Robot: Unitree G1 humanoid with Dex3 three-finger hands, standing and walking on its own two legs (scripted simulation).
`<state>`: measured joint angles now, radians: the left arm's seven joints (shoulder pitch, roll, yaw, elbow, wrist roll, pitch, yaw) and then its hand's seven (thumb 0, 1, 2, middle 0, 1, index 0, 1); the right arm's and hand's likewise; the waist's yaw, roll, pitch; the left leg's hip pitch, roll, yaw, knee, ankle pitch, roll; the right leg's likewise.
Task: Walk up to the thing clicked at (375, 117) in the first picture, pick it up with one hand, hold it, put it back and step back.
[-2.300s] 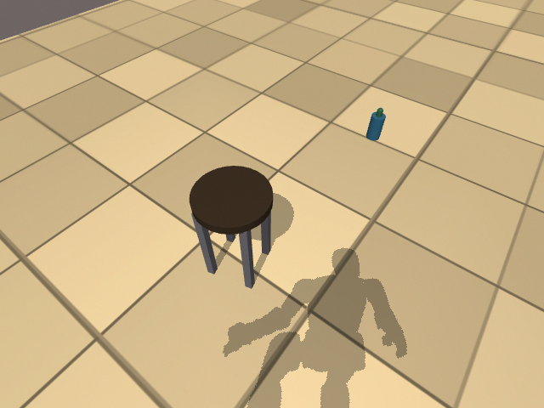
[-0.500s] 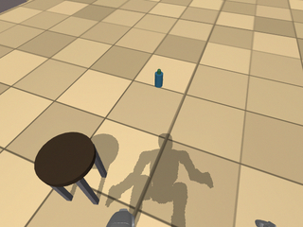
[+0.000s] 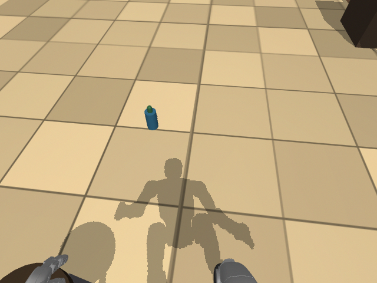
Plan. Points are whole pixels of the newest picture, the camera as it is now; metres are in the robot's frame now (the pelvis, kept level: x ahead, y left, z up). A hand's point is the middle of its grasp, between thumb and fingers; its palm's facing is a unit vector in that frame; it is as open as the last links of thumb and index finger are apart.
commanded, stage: walk up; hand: left
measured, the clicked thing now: (151, 116) +1.23 +0.20 -0.67
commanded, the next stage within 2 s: none
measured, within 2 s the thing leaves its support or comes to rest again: neither
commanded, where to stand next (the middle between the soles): +0.93 -0.03 m, yaw -1 degrees
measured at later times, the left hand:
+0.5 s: hand (80, 233) +0.28 +0.28 -0.15, palm faces -0.04 -0.93 -0.37, open 7.4 cm
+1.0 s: hand (107, 140) +0.58 +0.25 -0.13, palm faces -0.12 -0.91 -0.41, open 7.4 cm
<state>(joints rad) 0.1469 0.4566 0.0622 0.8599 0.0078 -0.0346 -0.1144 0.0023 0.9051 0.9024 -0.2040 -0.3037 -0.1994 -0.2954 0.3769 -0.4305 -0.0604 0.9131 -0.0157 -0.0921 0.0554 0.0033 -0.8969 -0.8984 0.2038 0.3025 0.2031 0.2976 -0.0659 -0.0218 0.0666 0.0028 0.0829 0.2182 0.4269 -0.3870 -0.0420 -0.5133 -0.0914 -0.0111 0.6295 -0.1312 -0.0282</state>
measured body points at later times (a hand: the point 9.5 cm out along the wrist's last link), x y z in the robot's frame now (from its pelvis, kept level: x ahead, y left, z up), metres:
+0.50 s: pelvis +0.26 +0.00 -0.01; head +0.27 +0.01 +0.44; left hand +0.28 +0.33 -0.12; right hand +0.35 -0.33 -0.10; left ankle +0.39 +0.13 -0.73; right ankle +0.16 -0.13 -0.73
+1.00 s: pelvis +0.47 -0.02 -0.01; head +0.48 -0.05 +0.44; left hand +0.58 +0.30 -0.10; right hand +0.46 -0.35 -0.13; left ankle +0.39 +0.13 -0.73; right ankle +0.56 -0.15 -0.73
